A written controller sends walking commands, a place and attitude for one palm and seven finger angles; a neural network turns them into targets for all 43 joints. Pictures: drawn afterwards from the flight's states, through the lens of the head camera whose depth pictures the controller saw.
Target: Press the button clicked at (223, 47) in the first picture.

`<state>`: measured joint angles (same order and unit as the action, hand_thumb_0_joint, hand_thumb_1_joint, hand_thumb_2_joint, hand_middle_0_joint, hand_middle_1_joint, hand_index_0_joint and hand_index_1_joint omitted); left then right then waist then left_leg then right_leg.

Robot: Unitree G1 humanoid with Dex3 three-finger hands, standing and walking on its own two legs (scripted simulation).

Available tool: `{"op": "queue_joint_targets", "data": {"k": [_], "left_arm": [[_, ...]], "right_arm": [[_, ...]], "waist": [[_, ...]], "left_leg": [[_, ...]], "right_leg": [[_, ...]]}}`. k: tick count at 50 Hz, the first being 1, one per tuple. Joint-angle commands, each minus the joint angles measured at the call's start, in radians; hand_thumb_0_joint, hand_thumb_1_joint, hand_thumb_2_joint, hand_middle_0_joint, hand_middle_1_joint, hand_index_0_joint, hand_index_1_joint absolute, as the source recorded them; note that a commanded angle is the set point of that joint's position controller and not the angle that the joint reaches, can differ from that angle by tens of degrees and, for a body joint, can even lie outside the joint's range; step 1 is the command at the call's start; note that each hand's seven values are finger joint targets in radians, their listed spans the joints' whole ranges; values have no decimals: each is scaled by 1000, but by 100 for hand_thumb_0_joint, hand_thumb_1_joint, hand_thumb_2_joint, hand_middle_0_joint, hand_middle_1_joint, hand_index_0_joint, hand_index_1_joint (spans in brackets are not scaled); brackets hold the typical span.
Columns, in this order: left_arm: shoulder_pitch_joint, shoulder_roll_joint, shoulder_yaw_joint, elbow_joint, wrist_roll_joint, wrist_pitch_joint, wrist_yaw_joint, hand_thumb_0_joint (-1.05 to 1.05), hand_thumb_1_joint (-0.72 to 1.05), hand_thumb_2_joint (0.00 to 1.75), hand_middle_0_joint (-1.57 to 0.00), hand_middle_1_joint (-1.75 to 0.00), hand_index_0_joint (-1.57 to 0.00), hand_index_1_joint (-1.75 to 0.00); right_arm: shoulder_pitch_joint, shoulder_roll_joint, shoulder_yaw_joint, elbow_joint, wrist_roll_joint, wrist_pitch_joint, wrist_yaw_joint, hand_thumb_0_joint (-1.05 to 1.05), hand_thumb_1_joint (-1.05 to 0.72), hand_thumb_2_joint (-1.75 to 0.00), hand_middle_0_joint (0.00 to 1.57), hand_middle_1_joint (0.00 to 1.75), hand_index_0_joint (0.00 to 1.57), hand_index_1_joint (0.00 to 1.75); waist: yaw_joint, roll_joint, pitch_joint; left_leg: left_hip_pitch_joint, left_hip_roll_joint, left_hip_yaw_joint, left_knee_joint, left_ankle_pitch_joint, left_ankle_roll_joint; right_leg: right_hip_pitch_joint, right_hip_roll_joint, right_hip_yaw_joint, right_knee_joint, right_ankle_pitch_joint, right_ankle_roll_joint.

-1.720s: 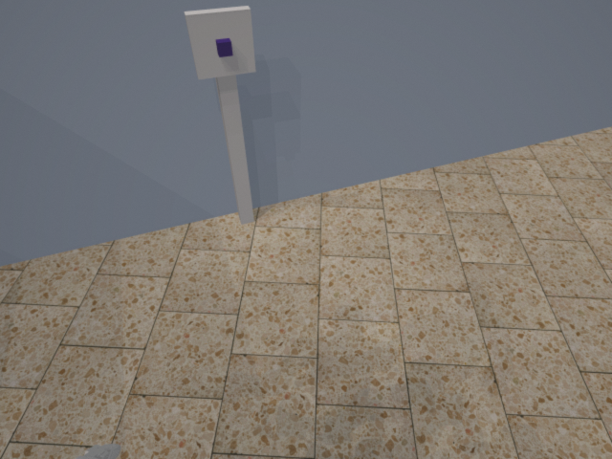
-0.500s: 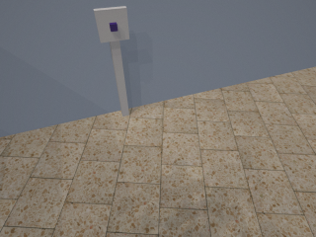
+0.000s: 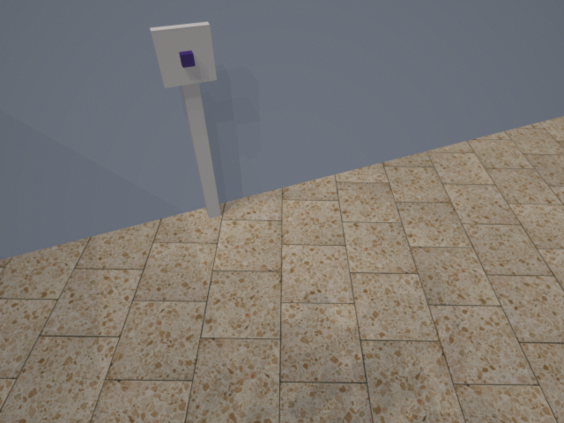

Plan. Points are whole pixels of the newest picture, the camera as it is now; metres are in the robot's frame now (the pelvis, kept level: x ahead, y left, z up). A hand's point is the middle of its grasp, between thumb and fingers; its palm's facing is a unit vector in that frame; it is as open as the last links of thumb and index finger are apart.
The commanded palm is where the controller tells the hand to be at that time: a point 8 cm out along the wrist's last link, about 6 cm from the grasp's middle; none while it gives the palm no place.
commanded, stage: walk to a spot facing it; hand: left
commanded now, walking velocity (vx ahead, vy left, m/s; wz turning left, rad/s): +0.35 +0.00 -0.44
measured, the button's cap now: (187, 58) +1.13 +0.40 +0.02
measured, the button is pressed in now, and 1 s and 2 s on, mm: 0 0 0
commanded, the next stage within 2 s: turn to face it in 1.08 s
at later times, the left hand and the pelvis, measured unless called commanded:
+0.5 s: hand out of the picture +0.07 +0.18 -0.18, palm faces -0.04 -0.99 -0.13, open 7.3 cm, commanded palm none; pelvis +0.17 +0.01 -0.02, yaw -10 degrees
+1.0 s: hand (271, 228) +0.59 +0.07 -0.16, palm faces -0.47 -0.86 -0.19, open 7.3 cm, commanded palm none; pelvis +0.38 -0.03 -0.01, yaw -26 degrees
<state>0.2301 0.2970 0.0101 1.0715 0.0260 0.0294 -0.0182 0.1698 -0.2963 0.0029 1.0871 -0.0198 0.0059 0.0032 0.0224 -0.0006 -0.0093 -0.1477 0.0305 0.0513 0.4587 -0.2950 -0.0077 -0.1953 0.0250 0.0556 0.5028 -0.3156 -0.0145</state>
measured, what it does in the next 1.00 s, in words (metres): walks ahead, turning right: left foot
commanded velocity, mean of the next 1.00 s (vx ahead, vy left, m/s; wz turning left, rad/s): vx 0.34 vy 0.00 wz -0.43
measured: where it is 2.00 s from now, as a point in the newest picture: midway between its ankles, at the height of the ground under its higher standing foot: (332, 339)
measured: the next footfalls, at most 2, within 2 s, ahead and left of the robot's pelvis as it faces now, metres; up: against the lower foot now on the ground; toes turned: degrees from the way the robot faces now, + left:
left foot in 0.50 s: +0.31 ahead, +0.11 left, +0.00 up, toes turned -3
right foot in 1.04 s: +0.49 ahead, -0.19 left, +0.00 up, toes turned -34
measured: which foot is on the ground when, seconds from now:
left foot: down 0.00-0.12, up 0.14-0.48, down 0.50-1.00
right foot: down 0.00-0.50, up 0.52-1.00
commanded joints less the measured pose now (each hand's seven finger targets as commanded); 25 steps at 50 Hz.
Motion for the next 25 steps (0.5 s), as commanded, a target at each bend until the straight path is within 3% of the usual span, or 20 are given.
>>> {"op": "queue_joint_targets", "data": {"k": [1, 2, 3, 4, 5, 6, 7, 8, 9, 10, 11, 14, 17, 20, 21, 23, 24, 25], "left_arm": [[31, 67, 35, -100, -2, -30, -9, 0, 90, 90, -20, -30, -20, -30], [35, 48, 37, -109, -2, -35, -12, 0, 90, 90, -20, -30, -20, -30], [44, 35, 41, -114, -1, -41, -14, 0, 90, 90, -20, -30, -20, -30], [85, 32, 45, -105, 0, -48, -15, 0, 90, 90, -20, -30, -20, -30], [170, 40, 55, -78, 3, -56, -11, 0, 90, 90, -20, -30, -20, -30], [294, 125, 75, -41, 7, -71, 4, 0, 90, 90, -20, -30, -20, -30], [406, 157, 79, -10, -10, -81, 19, 0, 90, 90, -20, -30, -20, -30], [417, 130, 71, -3, -8, -85, 31, 0, 90, 90, -20, -30, -20, -30], [384, 103, 66, -9, -5, -85, 37, 0, 90, 90, -20, -30, -20, -30], [339, 81, 62, -22, 0, -89, 39, 0, 90, 90, -20, -30, -20, -30], [304, 65, 59, -30, 2, -94, 40, 0, 90, 90, -20, -30, -20, -30], [279, 37, 53, -22, 2, -102, 39, 0, 90, 90, -20, -30, -20, -30], [287, 22, 54, -6, 1, -105, 42, 0, 90, 90, -20, -30, -20, -30], [276, 24, 62, 2, 4, -100, 45, 0, 90, 90, -20, -30, -20, -30], [266, 29, 67, 2, 2, -100, 46, 0, 90, 90, -20, -30, -20, -30], [249, 24, 74, 3, -6, -100, 43, 0, 90, 90, -20, -30, -20, -30], [266, -10, 74, -1, -8, -99, 39, 0, 90, 90, -20, -30, -20, -30], [316, -69, 74, -20, -21, -91, 26, 0, 90, 90, -20, -30, -20, -30]], "right_arm": [[76, -192, -68, -59, -2, -25, -15, 0, -90, -90, 20, 30, 20, 30], [80, -192, -74, -64, 0, -31, -16, 0, -90, -90, 20, 30, 20, 30], [82, -176, -74, -69, 0, -36, -15, 0, -90, -90, 20, 30, 20, 30], [76, -160, -73, -74, 0, -38, -15, 0, -90, -90, 20, 30, 20, 30], [49, -126, -69, -83, -1, -39, -14, 0, -90, -90, 20, 30, 20, 30], [4, -54, -55, -125, 6, -44, -10, 0, -90, -90, 20, 30, 20, 30], [-101, -47, -48, -175, 3, -55, -5, 0, -90, -90, 20, 30, 20, 30], [-140, -47, -50, -186, 0, -62, -5, 0, -90, -90, 20, 30, 20, 30], [-139, -31, -53, -180, 1, -65, -5, 0, -90, -90, 20, 30, 20, 30], [-115, -16, -53, -170, -1, -66, -1, 0, -90, -90, 20, 30, 20, 30], [-88, 0, -54, -157, -2, -61, 4, 0, -90, -90, 20, 30, 20, 30], [-67, 40, -61, -151, 4, -46, 16, 0, -90, -90, 20, 30, 20, 30], [-93, 56, -64, -172, 7, -46, 25, 0, -90, -90, 20, 30, 20, 30], [-110, 68, -61, -188, 12, -60, 28, 0, -90, -90, 20, 30, 20, 30], [-86, 63, -64, -182, 13, -65, 25, 0, -90, -90, 20, 30, 20, 30], [94, 27, -75, -123, 5, -76, 3, 0, -90, -90, 20, 30, 20, 30], [252, -36, -92, -80, 0, -81, -12, 0, -90, -90, 20, 30, 20, 30], [371, -154, -117, -55, -16, -84, -20, 0, -90, -90, 20, 30, 20, 30]], "waist": [[-29, 133, 127], [-26, 167, 125], [-21, 158, 116], [0, 122, 96], [45, 34, 95], [89, -270, 82], [133, -345, 114], [124, -224, 136], [90, -100, 147], [57, -52, 131], [30, -59, 108], [1, -97, 115], [2, -124, 129], [5, -162, 124], [-10, -142, 107], [-86, -78, 25], [-139, 36, -86], [-151, 310, -196]], "left_leg": [[-6, 248, -251, -193, -351, 128], [-1, 284, -249, -189, -291, 147], [-7, 280, -213, -148, -202, 147], [-51, 253, -158, -59, -131, 126], [-174, 183, -63, 109, -99, 77], [-446, 45, 88, 432, -171, 5], [-597, 10, 43, 601, -303, -3], [-640, 45, -26, 678, -261, -3], [-658, 72, -37, 708, -214, -6], [-634, 90, -41, 684, -170, -14], [-597, 92, -24, 653, -125, -24], [-508, 80, 15, 564, -12, -36], [-470, 67, 34, 438, 67, -31], [-330, 49, 42, 282, 77, -9], [-262, 33, 53, 228, 75, -2], [17, -5, 70, 90, 131, 14], [258, 82, -19, 66, 117, 32], [420, 382, -412, -52, 29, 121]], "right_leg": [[-241, 11, -28, 135, -126, -20], [-241, -1, -74, 172, -105, -12], [-210, -16, -87, 154, -113, -9], [-126, -18, -89, 88, -84, -15], [21, -45, -13, -19, -45, -40], [218, -237, 338, -168, -7, -127], [250, -359, 577, -276, 154, -199], [242, -379, 603, -273, 232, -255], [246, -373, 550, -244, 260, -275], [224, -346, 462, -226, 262, -259], [198, -315, 384, -234, 273, -236], [92, -252, 269, -282, 259, -197], [73, -216, 212, -294, 284, -167], [41, -207, 176, -266, 315, -138], [43, -202, 171, -235, 353, -133], [-7, -141, 121, -10, 506, -103], [-108, -98, 92, 208, 405, -79], [-313, 35, -46, 561, -87, -32]]}}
